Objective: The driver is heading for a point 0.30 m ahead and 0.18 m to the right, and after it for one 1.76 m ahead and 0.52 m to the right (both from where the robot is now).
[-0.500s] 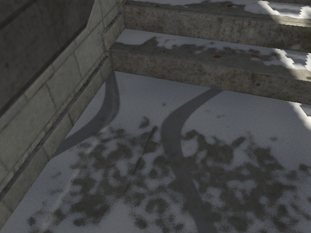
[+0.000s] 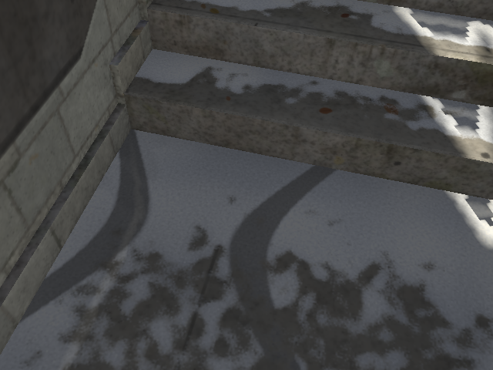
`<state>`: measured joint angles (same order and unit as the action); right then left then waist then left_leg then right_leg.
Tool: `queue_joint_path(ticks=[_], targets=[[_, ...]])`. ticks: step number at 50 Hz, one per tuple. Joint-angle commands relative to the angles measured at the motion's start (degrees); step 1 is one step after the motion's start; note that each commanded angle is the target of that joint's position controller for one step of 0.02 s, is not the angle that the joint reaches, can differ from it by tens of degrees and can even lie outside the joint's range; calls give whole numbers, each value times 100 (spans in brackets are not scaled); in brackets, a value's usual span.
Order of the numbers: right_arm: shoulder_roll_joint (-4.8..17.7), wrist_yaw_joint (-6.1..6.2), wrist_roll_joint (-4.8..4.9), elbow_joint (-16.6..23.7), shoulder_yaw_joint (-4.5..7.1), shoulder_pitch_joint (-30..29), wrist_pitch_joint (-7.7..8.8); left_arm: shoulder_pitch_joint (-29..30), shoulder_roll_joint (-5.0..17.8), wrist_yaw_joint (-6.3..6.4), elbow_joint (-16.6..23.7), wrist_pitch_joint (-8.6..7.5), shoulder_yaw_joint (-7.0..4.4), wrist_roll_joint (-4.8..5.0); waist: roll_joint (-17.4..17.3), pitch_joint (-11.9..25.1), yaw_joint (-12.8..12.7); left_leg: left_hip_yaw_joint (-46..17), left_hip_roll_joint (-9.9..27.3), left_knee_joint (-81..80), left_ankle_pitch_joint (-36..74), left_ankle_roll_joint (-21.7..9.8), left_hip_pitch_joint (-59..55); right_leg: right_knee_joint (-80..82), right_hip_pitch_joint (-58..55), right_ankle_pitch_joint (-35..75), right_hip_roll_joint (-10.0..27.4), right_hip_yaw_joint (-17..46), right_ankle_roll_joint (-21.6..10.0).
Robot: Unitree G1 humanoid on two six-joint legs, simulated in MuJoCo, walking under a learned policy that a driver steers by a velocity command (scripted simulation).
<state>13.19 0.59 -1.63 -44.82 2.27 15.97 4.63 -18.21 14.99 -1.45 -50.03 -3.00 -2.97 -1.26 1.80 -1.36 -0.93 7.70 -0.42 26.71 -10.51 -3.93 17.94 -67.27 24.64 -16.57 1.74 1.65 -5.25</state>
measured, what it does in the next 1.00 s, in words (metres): walks ahead, turning right: right foot, then left foot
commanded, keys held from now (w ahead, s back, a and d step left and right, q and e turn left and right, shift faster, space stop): w+e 0.26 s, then e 0.58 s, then no key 0.16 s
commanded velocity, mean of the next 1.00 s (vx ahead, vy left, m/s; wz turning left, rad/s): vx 0.24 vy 0.00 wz -0.54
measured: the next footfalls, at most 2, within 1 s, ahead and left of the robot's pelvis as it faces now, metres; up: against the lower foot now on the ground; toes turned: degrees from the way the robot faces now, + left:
right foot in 0.38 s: +0.38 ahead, -0.11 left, +0.00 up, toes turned -16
left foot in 0.96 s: +0.49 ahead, +0.05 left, +0.00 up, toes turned -36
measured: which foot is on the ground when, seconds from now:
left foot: down 0.00-0.38, up 0.40-0.94, down 0.96-1.00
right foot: up 0.00-0.36, down 0.38-0.96, up 0.98-1.00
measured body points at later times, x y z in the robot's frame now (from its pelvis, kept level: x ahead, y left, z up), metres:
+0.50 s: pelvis +0.27 -0.04 -0.01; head +0.32 -0.05 +0.43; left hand +0.47 +0.18 -0.13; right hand +0.27 -0.31 -0.15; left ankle +0.18 +0.11 -0.62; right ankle +0.34 -0.09 -0.74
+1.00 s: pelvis +0.39 -0.01 +0.00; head +0.42 -0.01 +0.45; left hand +0.61 +0.19 -0.13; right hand +0.37 -0.31 -0.10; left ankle +0.46 +0.07 -0.74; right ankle +0.33 -0.09 -0.73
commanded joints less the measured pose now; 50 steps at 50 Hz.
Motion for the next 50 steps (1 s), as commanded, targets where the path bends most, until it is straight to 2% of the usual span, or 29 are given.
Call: queue_joint_path(ticks=[1, 5, 7, 11, 13, 14, 16, 17, 18, 19, 20, 21, 22, 23, 24, 25, 27, 29, 33, 36, 37, 39, 43, 44, 46, 47, 48, 49, 50], targets=[[498, -12, 33, 40, 121, 482, 228, -426, 37, -107, 223, 167, -23, -61, -539, 196, -82, -1369, 1579, -1728, 937, -498, -748, -104, 771, 185, 381, 178, -1], [493, -63, 46, -129, 125, 577, 240, 472, 21, -99, 551, 216, 2, -40, -540, -196, -40, -523, 1431, -2045, 1270, -453, -907, 542, 1539, 1118, 427, 75, 144], [524, -44, 93, -228, 122, 655, 248, 839, 58, -133, 660, 219, 27, -55, -569, -312, 29, -144, 1310, -2076, 1555, -413, -1027, 1190, 1547, 1567, 343, -96, 174], [615, 43, 87, -436, 135, 968, 180, 1728, -8, -307, 956, 219, 92, -77, -493, -496, 321, 417, 1333, -1995, 2132, -256, -1545, 2577, 1290, 1969, 218, -707, 83], [642, 94, 64, -563, 131, 1143, 132, 1932, -23, -297, 1066, 189, 100, -80, -516, -518, 371, 569, 1424, -1739, 2735, -195, -2019, 2972, 1233, 1788, 124, -888, -29], [705, 131, 61, -589, 140, 1102, 97, 1871, -11, -279, 1064, 173, 89, -105, -527, -514, 310, 676, 1433, -1415, 3700, -155, -2188, 3142, 1063, 1617, -33, -1012, -100], [890, 214, 74, -622, 182, 996, 20, 1292, 77, -207, 922, 149, 31, -164, -723, -158, 64, 777, 1444, -353, 5699, -77, -2446, 3227, 409, 1074, -489, -1229, -287], [988, 234, 78, -607, 212, 901, -34, 714, 186, -161, 778, 103, -30, -176, -772, 151, -168, 780, 1442, 507, 5963, -64, -2383, 3370, -163, 951, -667, -1165, -416], [1019, 225, 115, -558, 223, 790, -73, -28, 348, -95, 551, 25, -129, -216, -672, 576, -477, 756, 1379, 1674, 5282, 5, -2055, 3833, -1082, 1303, -783, -988, -562], [959, 189, 154, -444, 213, 716, -56, -646, 708, 6, 397, -31, -269, -275, -316, 1027, -777, 768, 1135, 3293, 3265, 193, -1018, 4042, -2329, 2237, -239, -303, -798], [329, 133, 259, -90, 109, 1222, -42, -340, 1466, 61, 555, 57, -472, -190, 1259, 1795, -162, 577, -19, 5868, -2557, 578, 1424, 3399, -4481, 5850, 1804, 2383, -1874], [739, 115, 173, 4, 150, 938, -66, -744, 1529, 84, 673, 138, -530, 93, 160, 2652, -563, -745, -142, 6451, -2349, 596, 1850, 3863, -4615, 6406, 2093, 3130, -2365], [604, 112, 192, 112, 105, 463, -57, -296, 1310, 167, 700, 190, -481, 116, -100, 1928, -422, -1001, 204, 6229, -1712, 550, 2093, 4163, -3936, 5742, 1913, 2449, -2172], [585, 115, 154, 141, 82, 276, -36, 74, 913, 191, 692, 221, -372, 161, -268, 1031, -208, -938, 408, 5584, -1366, 531, 2014, 4478, -2876, 5194, 1604, 1996, -1824], [606, 109, 59, 194, 99, 91, -96, 267, 668, 212, 680, 227, -296, 184, -343, 589, -4, -1010, 532, 5093, -1285, 549, 1854, 4686, -2234, 4813, 1233, 1687, -1529], [628, 103, -48, 168, 111, 225, -221, 394, 517, 221, 714, 230, -247, 187, -348, 440, 149, -985, 532, 4820, -1218, 591, 1505, 4825, -1711, 4752, 1030, 1464, -1388], [521, 97, -72, 153, 96, 409, -431, 394, 620, 165, 718, 173, -248, 107, -316, 528, 308, -945, 470, 4351, -1175, 646, 1125, 4853, -1263, 4952, 795, 1210, -1257], [438, 96, -67, 234, 69, 361, -492, 307, 866, 159, 690, 142, -316, 73, -232, 651, 335, -925, 434, 3903, -952, 702, 1123, 4838, -1170, 4956, 661, 1172, -1175], [602, 113, -75, 439, 102, -158, -583, 86, 939, 154, 725, 251, -364, 84, 126, 695, 153, -1031, 390, 3308, -558, 775, 1407, 4896, -1297, 3539, 562, 1493, -937], [656, 97, -16, 551, 103, -626, -638, -22, 958, 134, 781, 342, -391, 63, 253, 527, -33, -1126, 328, 2867, -455, 726, 1539, 4931, -1407, 2345, 483, 1767, -799], [630, 100, -19, 588, 91, -748, -622, -72, 923, 150, 795, 372, -402, 35, 338, 442, -96, -1159, 284, 2705, -467, 711, 1576, 4943, -1418, 2030, 452, 1866, -777], [651, 143, 64, 608, 68, -855, -581, -165, 934, 193, 802, 397, -422, 28, 470, 352, -149, -1233, 200, 2409, -612, 673, 1547, 4888, -1554, 1802, 514, 2137, -801], [715, 250, 118, 687, 35, -841, -475, -137, 944, 194, 877, 389, -415, -44, 483, 475, -153, -1238, -25, 1739, -1128, 560, 1133, 4412, -1835, 3144, 600, 2441, -876], [694, 261, 84, 696, 18, -832, -442, -31, 957, 197, 886, 382, -410, -77, 416, 513, -112, -1186, -78, 1472, -1235, 514, 851, 4300, -1856, 3545, 586, 2485, -843], [691, 240, 137, 582, 17, -366, -385, 207, 876, 223, 919, 407, -380, -23, 526, 532, 121, -1051, -129, 337, -741, 377, -39, 4077, -1634, 3366, 365, 2423, -475], [700, 226, 80, 501, 15, -110, -330, 290, 831, 251, 901, 437, -344, 71, 427, 465, 288, -1128, -28, -677, -68, 284, -675, 3920, -1308, 2691, 177, 2408, -208], [1035, 235, -34, 501, 79, -138, -277, 111, 543, 270, 976, 416, -249, 99, -242, 448, 138, -2014, 831, -1198, 31, 86, -1111, 3362, -840, 1403, -193, 2014, 86], [1605, 206, -56, 728, 150, -668, -299, -199, 295, 287, 1059, 413, -190, 137, -1565, 346, -201, -3535, 2157, -1259, 1959, -506, -1368, 2688, 62, -1151, -1215, 981, 341], [1316, 161, 33, 602, 113, -371, -344, -169, 811, 320, 916, 474, -321, -35, -1328, 468, -25, -3778, 2405, -990, 2793, -1140, -1085, 1606, 22, -2055, -1121, 701, 408]])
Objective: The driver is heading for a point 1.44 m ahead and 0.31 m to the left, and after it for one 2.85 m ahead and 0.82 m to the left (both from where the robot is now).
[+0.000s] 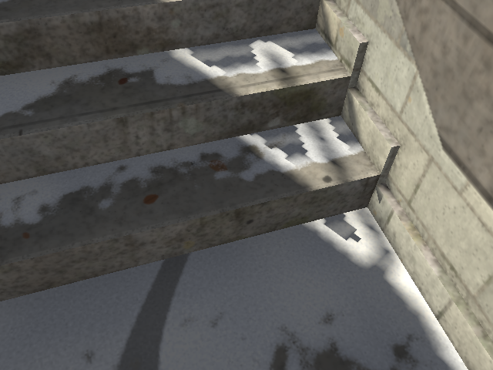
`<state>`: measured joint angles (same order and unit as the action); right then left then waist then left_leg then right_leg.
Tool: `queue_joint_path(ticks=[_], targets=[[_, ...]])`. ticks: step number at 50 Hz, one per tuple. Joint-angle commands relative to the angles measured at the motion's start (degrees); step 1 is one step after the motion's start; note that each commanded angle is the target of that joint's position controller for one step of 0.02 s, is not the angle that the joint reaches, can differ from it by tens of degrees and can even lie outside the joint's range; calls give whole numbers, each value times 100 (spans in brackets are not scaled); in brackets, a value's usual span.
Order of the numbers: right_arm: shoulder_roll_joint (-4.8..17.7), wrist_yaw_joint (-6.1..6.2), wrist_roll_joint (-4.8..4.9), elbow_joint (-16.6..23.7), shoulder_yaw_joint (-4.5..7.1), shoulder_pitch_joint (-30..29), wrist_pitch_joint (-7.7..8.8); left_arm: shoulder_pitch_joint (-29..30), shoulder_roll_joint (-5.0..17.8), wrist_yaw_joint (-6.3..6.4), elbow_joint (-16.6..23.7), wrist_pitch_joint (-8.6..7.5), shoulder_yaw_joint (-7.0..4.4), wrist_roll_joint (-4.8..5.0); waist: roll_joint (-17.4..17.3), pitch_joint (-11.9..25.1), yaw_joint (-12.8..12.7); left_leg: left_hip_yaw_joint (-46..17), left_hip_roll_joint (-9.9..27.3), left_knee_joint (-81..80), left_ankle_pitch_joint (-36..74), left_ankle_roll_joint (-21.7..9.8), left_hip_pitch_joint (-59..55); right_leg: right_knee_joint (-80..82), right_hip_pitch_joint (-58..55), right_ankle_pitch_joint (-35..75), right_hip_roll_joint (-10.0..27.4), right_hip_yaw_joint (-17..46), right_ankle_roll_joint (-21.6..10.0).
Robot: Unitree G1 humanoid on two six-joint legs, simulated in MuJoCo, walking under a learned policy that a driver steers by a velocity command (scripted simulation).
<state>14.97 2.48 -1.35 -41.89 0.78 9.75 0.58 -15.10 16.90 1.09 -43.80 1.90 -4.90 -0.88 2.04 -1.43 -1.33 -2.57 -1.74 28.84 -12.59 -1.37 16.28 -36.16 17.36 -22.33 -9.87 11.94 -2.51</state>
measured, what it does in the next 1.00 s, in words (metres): steps on the spot: right foot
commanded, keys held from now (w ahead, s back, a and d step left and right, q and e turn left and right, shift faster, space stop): no key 1.00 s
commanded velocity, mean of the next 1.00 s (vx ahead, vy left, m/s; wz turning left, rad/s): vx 0.01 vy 0.00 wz -0.07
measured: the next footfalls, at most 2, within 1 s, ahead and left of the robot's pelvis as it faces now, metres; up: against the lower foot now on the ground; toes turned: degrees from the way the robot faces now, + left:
right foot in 0.34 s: +0.01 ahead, -0.11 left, +0.00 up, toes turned +3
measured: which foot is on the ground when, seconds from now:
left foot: down 0.00-1.00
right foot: up 0.00-0.32, down 0.34-1.00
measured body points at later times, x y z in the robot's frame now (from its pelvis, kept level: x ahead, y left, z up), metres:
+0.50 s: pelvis +0.00 +0.00 +0.01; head +0.01 -0.01 +0.46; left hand +0.08 +0.26 -0.13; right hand +0.07 -0.26 -0.13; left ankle +0.02 +0.11 -0.74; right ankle -0.03 -0.11 -0.74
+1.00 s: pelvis -0.01 -0.01 +0.01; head +0.00 -0.01 +0.46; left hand +0.02 +0.23 -0.14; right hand +0.02 -0.26 -0.14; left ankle +0.02 +0.11 -0.74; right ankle -0.03 -0.11 -0.74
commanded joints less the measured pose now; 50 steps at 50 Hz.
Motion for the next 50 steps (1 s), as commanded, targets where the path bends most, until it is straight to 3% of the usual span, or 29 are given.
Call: queue_joint_path(ticks=[1, 2, 4, 5, 9, 12, 14, 16, 17, 18, 19, 20, 21, 25, 31, 32, 36, 50], targets=[[839, -51, 97, 273, 164, 213, 78, -457, 692, 70, 173, 8, -172, -57, -824, 346, -50, -2293, 2236, -1147, 2976, -1348, -754, -1931, 673, -1149, 161, -153, 170], [716, -56, 97, 279, 127, -38, 87, -436, 606, 41, 67, 30, -161, -20, -683, 209, -146, -1674, 1818, -1116, 2730, -1126, -622, -2094, 620, -758, 251, -169, 227], [676, -12, 55, 266, 103, -174, 91, -374, 511, -39, -42, 77, -124, -14, -1089, 322, -117, -1054, 1335, -1075, 2801, -849, -874, -2204, 661, -313, 222, -309, 353], [661, -9, 51, 220, 92, -81, 85, -326, 469, -57, -100, 97, -102, -17, -1118, 362, -50, -915, 1237, -1039, 2942, -836, -948, -2153, 625, -249, 204, -365, 429], [667, 4, 91, -32, 66, 148, 85, 23, 297, -20, -269, 160, 14, 23, -1127, 361, 143, -924, 1254, -986, 2620, -910, -1212, -1055, 353, -271, 458, -655, 608], [786, -32, 50, -226, 92, 267, 56, 233, 235, 28, -420, 165, 96, 65, -1258, 291, 278, -1075, 1270, -963, 2183, -964, -1083, -122, -143, -415, 597, -992, 509], [825, -47, 47, -337, 108, 264, 37, 178, 248, 64, -584, 124, 121, 106, -1239, 279, 229, -1205, 1297, -896, 2144, -951, -1016, 529, -440, -99, 628, -1080, 376], [795, -65, 81, -448, 101, 168, 26, -10, 148, 95, -792, 29, 189, 74, -1033, 279, 24, -1118, 1205, -729, 2107, -713, -685, 1856, -1209, 1169, 749, -1034, 186], [695, -79, 90, -473, 71, 183, 56, 49, 303, 120, -831, -35, 178, 8, -847, 354, 55, -1120, 1149, -661, 1932, -485, -404, 2045, -1636, 1602, 1038, -595, 90], [560, -115, 111, -422, 43, 202, 92, 77, 612, 146, -823, -108, 150, -79, -315, 495, 168, -825, 887, -320, 1481, -287, -129, 2024, -1906, 2235, 1703, 119, -73], [386, -119, 160, -493, 6, 342, 49, 423, 698, 103, -915, -151, 158, 30, 353, 293, 488, -311, 342, -597, 365, -185, -457, 1789, -1174, 2986, 2007, 294, -412], [470, -78, 111, -668, 12, 289, 11, 645, 443, 67, -910, -195, 226, 59, 301, 256, 415, -279, 353, -706, 280, -119, -827, 1868, -923, 2598, 1977, 255, -433], [564, -61, 55, -757, 46, 212, -6, 649, 364, 94, -979, -219, 262, 88, 212, 124, 348, -308, 342, -719, 415, -86, -854, 1900, -852, 2182, 1794, 165, -324], [564, -97, 59, -1056, 50, 260, 3, 391, 357, 190, -1331, -236, 310, 93, 292, -59, 271, -434, 530, -935, 1008, -100, -879, 1977, -896, 2118, 1508, -90, -133], [476, -88, 54, -1428, 14, 223, 0, 373, 324, 196, -1616, -236, 352, 93, -58, -76, 234, -432, 540, -1077, 830, -33, -830, 2042, -912, 1807, 1489, -112, -182], [468, -97, 60, -1488, 7, 249, 0, 364, 203, 203, -1654, -228, 394, 98, -76, -70, 225, -425, 544, -1102, 839, -25, -827, 2064, -922, 1741, 1484, -118, -177], [448, -97, 57, -1663, -14, 256, 5, 354, 255, 210, -1789, -238, 415, 93, -162, -62, 228, -442, 573, -1126, 823, -15, -831, 2090, -881, 1666, 1456, -135, -187], [306, -73, 65, -2064, -92, 416, 9, 74, 57, 215, -2120, -256, 518, 83, -180, -57, 232, -456, 616, -1113, 744, -29, -779, 2075, -754, 1576, 1381, -211, -162]])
